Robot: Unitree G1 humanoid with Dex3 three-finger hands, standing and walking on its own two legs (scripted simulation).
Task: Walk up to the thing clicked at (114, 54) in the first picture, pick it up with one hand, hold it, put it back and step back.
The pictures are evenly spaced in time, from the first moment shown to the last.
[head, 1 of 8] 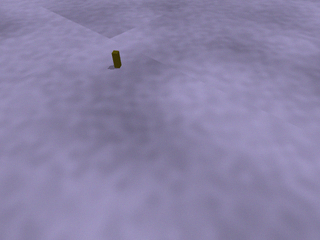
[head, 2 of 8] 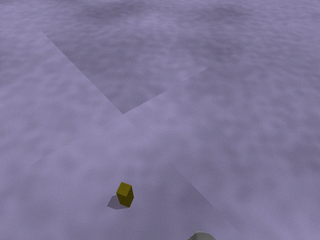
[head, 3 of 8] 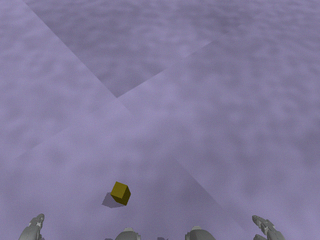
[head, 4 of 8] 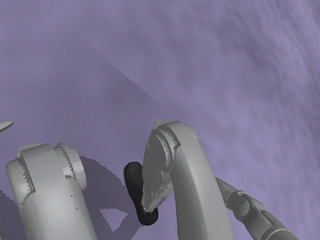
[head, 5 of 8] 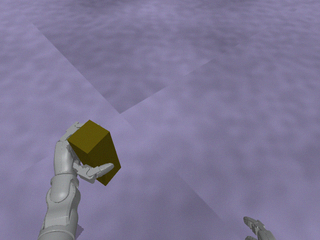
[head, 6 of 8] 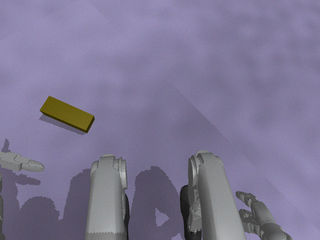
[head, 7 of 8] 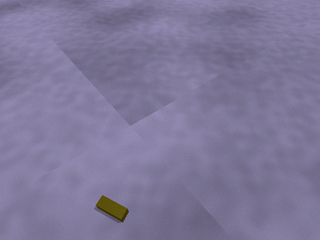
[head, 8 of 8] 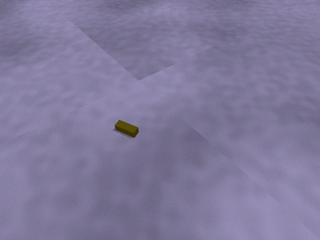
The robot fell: no
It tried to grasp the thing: yes
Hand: left
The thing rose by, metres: 0.67
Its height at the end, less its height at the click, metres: -0.06
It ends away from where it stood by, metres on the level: 0.14
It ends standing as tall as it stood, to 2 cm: no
